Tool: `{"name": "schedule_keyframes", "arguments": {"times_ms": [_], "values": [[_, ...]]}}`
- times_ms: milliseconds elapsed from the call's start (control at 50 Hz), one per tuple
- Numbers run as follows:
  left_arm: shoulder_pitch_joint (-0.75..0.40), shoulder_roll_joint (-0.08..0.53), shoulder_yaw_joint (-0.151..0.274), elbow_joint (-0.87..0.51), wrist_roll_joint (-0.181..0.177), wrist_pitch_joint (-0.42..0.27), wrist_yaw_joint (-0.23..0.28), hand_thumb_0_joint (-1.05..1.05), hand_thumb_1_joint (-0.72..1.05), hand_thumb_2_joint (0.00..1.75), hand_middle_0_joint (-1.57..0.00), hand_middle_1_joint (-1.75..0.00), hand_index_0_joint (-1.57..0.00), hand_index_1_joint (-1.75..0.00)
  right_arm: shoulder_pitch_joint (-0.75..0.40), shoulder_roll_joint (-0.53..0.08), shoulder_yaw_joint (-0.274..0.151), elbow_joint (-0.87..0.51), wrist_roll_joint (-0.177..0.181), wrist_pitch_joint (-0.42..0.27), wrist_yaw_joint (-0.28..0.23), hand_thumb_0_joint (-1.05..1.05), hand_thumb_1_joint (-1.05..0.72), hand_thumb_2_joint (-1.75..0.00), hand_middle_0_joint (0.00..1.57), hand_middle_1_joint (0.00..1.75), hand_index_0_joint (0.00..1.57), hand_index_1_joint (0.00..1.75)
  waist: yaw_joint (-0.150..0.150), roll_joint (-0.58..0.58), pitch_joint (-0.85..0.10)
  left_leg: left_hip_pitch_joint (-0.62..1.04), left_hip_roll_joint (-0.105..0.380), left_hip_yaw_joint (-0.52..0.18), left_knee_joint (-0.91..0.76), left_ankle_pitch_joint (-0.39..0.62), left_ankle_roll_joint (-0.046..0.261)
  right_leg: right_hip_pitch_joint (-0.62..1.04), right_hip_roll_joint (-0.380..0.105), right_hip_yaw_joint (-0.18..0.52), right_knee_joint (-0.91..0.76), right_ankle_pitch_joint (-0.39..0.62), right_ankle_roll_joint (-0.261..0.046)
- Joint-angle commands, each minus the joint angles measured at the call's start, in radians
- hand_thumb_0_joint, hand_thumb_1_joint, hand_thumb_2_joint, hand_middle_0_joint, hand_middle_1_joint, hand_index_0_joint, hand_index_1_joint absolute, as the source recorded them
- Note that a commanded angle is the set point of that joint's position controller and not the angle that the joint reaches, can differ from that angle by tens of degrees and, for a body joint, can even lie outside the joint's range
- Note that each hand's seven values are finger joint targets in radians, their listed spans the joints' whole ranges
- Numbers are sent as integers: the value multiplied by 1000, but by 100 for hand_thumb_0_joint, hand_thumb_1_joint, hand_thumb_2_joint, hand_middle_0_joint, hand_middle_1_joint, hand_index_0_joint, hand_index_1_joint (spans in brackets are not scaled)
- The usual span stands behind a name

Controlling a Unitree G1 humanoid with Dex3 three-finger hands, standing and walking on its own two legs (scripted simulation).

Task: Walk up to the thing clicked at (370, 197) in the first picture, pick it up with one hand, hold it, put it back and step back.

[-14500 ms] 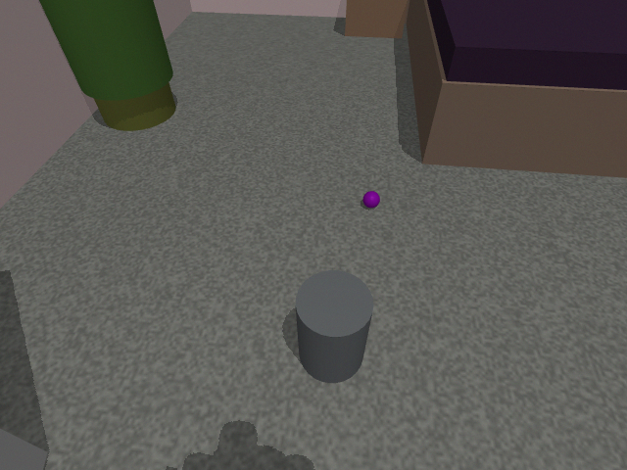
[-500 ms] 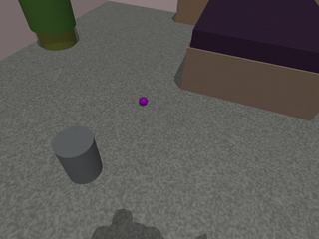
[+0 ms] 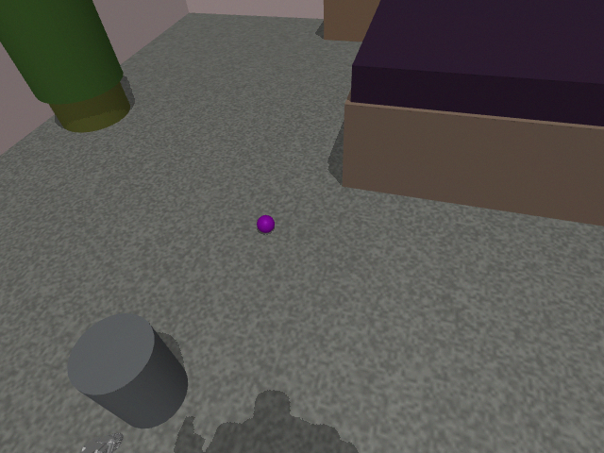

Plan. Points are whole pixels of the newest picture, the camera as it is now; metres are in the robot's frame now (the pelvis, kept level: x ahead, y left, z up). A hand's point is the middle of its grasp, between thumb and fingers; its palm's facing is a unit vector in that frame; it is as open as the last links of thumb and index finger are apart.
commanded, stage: walk up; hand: left
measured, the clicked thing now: (265, 223) +1.16 +0.24 -0.72
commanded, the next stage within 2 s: none
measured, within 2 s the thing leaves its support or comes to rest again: neither
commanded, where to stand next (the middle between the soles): +0.79 +0.00 m, yaw +1 degrees
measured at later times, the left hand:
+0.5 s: hand (136, 376) +0.29 +0.31 -0.14, palm faces -0.08 -0.94 -0.33, open 7.4 cm
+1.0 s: hand (189, 264) +0.49 +0.26 -0.11, palm faces -0.02 -0.92 -0.39, open 7.4 cm
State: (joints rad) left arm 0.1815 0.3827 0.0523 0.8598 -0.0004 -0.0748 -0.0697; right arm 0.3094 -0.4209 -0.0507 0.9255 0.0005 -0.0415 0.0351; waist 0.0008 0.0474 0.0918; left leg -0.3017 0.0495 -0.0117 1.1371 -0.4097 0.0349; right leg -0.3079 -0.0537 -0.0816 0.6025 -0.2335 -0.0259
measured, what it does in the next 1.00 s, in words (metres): walks ahead: left foot, then right foot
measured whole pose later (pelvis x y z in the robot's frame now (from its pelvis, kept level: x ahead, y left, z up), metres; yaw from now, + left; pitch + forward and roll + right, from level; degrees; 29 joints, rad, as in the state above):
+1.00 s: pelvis +0.43 -0.01 +0.01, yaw +0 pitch -2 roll +0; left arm 0.29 0.40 0.04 0.83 0.01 -0.08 -0.06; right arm 0.28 -0.42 -0.05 0.87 -0.02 -0.05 0.06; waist 0.03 0.04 0.08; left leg -0.48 0.09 0.02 0.80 -0.30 0.01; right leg -0.20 -0.02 -0.11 0.50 -0.27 -0.04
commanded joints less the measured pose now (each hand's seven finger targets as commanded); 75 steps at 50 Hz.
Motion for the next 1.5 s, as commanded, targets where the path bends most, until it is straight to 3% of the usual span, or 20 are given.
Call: {"name": "schedule_keyframes", "arguments": {"times_ms": [0,180,240,260,280,300,400,540,660,680,720,840,980,1080,1100,1120,1140,1240,1360,1480], "values": [[61,282,82,-53,-4,-22,27,0,90,90,-20,-30,-20,-30,63,-198,-67,-66,-8,-30,13,0,-90,-90,20,30,20,30,11,-208,-29,-210,58,-12,-72,126,-15,101,-196,243,-364,-39,-191],[76,314,83,-92,11,-23,10,0,90,90,-20,-30,-20,-30,-87,-168,-80,-114,-22,-52,43,0,-90,-90,20,30,20,30,32,-170,-40,-26,40,85,-542,274,-35,28,-189,129,-320,-145,-178],[77,260,56,-102,23,-16,14,0,90,90,-20,-30,-20,-30,109,-233,-108,-52,-24,-63,24,0,-90,-90,20,30,20,30,-84,7,-134,315,-14,96,-576,174,4,-107,-119,53,25,12,-118],[121,199,33,-105,11,-13,20,0,90,90,-20,-30,-20,-30,216,-301,-128,-42,-40,-71,8,0,-90,-90,20,30,20,30,-135,212,-190,415,143,-139,-721,-44,64,-211,-32,-14,368,0,-73],[163,178,31,-103,-6,-8,25,0,90,90,-20,-30,-20,-30,207,-374,-137,-79,-34,-78,-1,0,-90,-90,20,30,20,30,-111,269,-171,474,384,-660,-920,-157,138,-436,123,59,543,-289,-27],[129,287,51,-80,3,0,43,0,90,90,-20,-30,-20,-30,148,-380,-141,-94,2,-74,-1,0,-90,-90,20,30,20,30,-103,115,-152,384,424,-681,-916,-160,216,-414,38,179,614,-285,-41],[202,260,51,3,-4,12,21,0,90,90,-20,-30,-20,-30,-4,-252,-81,-127,1,-79,-8,0,-90,-90,20,30,20,30,5,108,-45,121,236,-139,-888,228,145,-225,-40,158,455,-97,2],[29,206,50,-60,16,14,-12,0,90,90,-20,-30,-20,-30,36,-271,-86,-140,-5,-79,-5,0,-90,-90,20,30,20,30,-38,97,-32,162,217,-23,-856,354,175,-185,-56,50,108,49,14],[122,240,78,-26,16,-3,-4,0,90,90,-20,-30,-20,-30,2,-240,-70,-170,-2,-58,-10,0,-90,-90,20,30,20,30,50,-15,-99,33,158,44,-573,353,106,187,24,-5,-56,51,-27],[216,284,99,-5,20,-13,8,0,90,90,-20,-30,-20,-30,39,-187,-50,-172,-4,-57,-10,0,-90,-90,20,30,20,30,94,-162,-157,-60,87,98,-324,336,74,336,-25,93,-127,-62,-55],[256,411,120,-20,7,-18,22,0,90,90,-20,-30,-20,-30,29,-212,-50,-174,-3,-44,-21,0,-90,-90,20,30,20,30,115,-304,-145,-355,-36,32,46,-145,13,383,-389,731,-350,-280,-250],[107,285,77,-71,-2,-21,34,0,90,90,-20,-30,-20,-30,84,-204,-57,-86,-5,-34,4,0,-90,-90,20,30,20,30,14,-211,-44,-222,47,-9,-115,75,-14,115,-208,253,-327,56,-200],[129,298,81,-105,13,-23,23,0,90,90,-20,-30,-20,-30,-59,-160,-56,-129,-20,-44,25,0,-90,-90,20,30,20,30,50,-183,-49,-150,38,58,-482,196,-32,108,-216,178,-311,-4,-202],[99,270,55,-119,16,-9,20,0,90,90,-20,-30,-20,-30,58,-197,-80,-88,-22,-62,14,0,-90,-90,20,30,20,30,-44,-71,-93,212,-26,105,-596,190,2,-74,-153,92,-74,-30,-133],[123,223,38,-121,16,-8,22,0,90,90,-20,-30,-20,-30,147,-255,-97,-65,-25,-68,2,0,-90,-90,20,30,20,30,-89,87,-132,340,43,-28,-674,24,39,-175,-94,35,170,-7,-96],[153,158,24,-130,4,-4,20,0,90,90,-20,-30,-20,-30,188,-348,-120,-87,-33,-74,-8,0,-90,-90,20,30,20,30,-94,278,-138,428,319,-525,-862,-189,137,-406,59,-15,448,-261,-25],[150,271,54,-95,8,10,41,0,90,90,-20,-30,-20,-30,158,-368,-125,-107,-5,-71,-7,0,-90,-90,20,30,20,30,-96,141,-123,351,413,-675,-918,-266,242,-405,30,105,547,-334,-33],[206,260,51,-24,5,15,29,0,90,90,-20,-30,-20,-30,24,-258,-78,-136,0,-70,-17,0,-90,-90,20,30,20,30,-11,83,-45,120,244,-187,-862,175,170,-253,-54,135,424,-138,-2],[124,234,60,-41,18,17,1,0,90,90,-20,-30,-20,-30,13,-287,-86,-161,-12,-64,-4,0,-90,-90,20,30,20,30,-24,131,-10,37,226,-118,-895,-47,195,-165,-59,65,176,-54,20],[305,271,92,32,19,-15,23,0,90,90,-20,-30,-20,-30,-25,-202,-55,-184,-16,-32,3,0,-90,-90,20,30,20,30,88,-93,-97,-182,111,12,-499,-103,103,292,26,31,-42,-54,0]]}}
